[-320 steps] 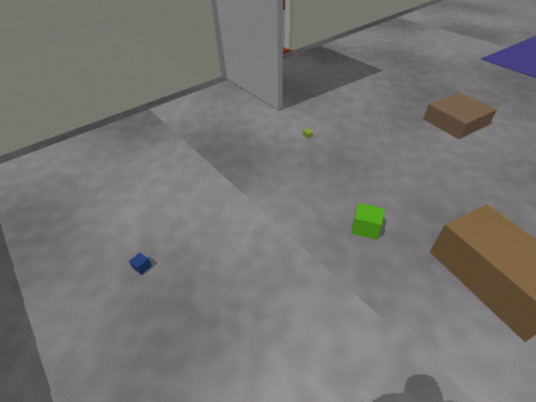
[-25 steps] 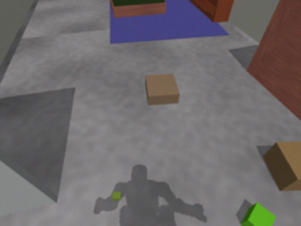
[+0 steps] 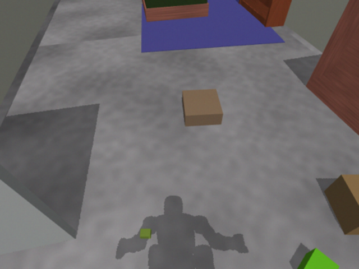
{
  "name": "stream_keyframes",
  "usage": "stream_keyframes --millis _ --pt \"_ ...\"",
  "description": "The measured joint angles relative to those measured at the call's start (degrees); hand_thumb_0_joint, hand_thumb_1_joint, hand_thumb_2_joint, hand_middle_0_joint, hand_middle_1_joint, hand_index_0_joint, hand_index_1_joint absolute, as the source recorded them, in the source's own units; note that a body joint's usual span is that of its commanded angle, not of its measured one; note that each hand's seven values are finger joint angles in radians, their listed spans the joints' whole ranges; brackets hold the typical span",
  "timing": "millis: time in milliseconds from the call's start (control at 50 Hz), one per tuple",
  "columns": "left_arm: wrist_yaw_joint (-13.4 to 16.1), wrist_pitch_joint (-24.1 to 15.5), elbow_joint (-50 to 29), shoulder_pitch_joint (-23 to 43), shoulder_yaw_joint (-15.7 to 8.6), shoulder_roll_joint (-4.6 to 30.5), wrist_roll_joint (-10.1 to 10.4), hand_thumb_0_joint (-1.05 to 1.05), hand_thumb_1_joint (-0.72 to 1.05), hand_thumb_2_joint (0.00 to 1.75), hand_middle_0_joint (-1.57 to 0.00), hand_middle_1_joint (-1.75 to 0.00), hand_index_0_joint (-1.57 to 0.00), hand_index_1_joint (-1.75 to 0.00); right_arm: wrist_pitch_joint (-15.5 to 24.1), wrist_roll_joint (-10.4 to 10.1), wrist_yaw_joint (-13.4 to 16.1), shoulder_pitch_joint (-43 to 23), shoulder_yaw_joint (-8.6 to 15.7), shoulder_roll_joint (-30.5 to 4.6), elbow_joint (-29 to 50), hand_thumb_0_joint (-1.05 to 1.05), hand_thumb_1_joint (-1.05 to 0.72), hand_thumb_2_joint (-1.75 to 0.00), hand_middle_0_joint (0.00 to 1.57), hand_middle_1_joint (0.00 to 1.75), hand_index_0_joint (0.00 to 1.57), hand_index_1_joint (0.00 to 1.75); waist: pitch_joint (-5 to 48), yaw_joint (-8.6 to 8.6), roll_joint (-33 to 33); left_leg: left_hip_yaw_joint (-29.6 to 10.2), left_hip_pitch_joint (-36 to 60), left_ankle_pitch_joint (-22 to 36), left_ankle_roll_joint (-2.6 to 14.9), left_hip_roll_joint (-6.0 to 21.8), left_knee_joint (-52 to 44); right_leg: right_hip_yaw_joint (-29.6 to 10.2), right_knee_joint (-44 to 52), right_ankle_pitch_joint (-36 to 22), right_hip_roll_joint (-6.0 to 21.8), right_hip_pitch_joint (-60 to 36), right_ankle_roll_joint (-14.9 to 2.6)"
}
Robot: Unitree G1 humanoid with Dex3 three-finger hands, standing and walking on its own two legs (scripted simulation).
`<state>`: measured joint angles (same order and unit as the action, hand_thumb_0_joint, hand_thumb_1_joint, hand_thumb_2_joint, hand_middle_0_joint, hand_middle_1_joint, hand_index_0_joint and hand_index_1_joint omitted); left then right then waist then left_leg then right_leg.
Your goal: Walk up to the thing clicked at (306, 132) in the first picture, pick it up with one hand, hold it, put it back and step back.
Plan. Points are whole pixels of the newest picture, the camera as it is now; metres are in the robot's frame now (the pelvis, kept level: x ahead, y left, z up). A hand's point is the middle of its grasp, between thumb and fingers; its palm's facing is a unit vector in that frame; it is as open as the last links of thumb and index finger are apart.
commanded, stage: walk up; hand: left
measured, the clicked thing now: (145, 233) +0.44 +0.23 -0.75
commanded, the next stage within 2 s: stand in 0.50 s
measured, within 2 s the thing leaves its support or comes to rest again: neither
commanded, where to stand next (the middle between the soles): +0.05 -0.03 m, yaw +0 degrees
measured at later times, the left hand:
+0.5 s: hand out of the picture +0.09 +0.26 -0.15, palm faces +0.01 -0.95 -0.32, open 7.4 cm
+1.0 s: hand out of the picture +0.09 +0.27 -0.15, palm faces -0.02 -0.94 -0.34, open 7.4 cm
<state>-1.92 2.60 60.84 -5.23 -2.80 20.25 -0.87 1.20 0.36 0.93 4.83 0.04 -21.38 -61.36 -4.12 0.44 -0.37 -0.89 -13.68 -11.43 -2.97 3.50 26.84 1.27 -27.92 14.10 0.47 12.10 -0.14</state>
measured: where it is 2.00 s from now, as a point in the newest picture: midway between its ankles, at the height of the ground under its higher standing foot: outside the picture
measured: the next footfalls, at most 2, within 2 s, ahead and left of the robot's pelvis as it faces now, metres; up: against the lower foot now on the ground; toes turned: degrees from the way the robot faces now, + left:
none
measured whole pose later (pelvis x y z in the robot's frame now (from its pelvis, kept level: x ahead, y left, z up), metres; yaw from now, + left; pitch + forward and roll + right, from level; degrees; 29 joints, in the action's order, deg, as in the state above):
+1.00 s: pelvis +0.01 +0.01 +0.01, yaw +0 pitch -2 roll +0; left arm -0.5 -0.6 64.6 -5.9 -0.4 20.3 -0.5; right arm 0.3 0.7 -0.6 5.4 -0.3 -19.9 -65.0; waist -3.0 -0.2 0.1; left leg -0.3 -8.1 -8.9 -2.4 2.6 19.4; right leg 1.0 -19.9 11.2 1.4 6.3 1.0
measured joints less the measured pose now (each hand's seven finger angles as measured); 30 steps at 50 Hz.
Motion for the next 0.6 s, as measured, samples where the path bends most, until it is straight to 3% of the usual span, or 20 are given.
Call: stream_keyframes --millis 500,600 --pt "-0.1 0.1 -0.7 -0.2 -0.4 0.2 -0.1 0.01 0.9 0.9 -0.2 -0.3 -0.2 -0.3 -0.3 0.2 -0.1 2.5 -0.2 0.5 -0.4 0.0 -0.91 -0.9 0.21 0.3 0.21 0.3 0.1 -0.74 -0.1 -0.6 0.5 0.6 0.0 0.0 -1.0 0.6 1.7 -0.8 0.0 -1.1 0.02" --pt "0.4 -1.3 1.4 -0.7 1.0 -0.4 0.2 0.01 0.9 0.9 -0.2 -0.3 -0.2 -0.3 -0.8 0.5 -0.9 1.9 -0.4 0.5 -1.5 0.0 -0.91 -0.9 0.2 0.3 0.2 0.3 1.0 -0.9 0.5 -0.3 2.2 1.3 0.02 -0.1 -3.2 0.4 4.2 -1.7 0.0 -2.9 0.3"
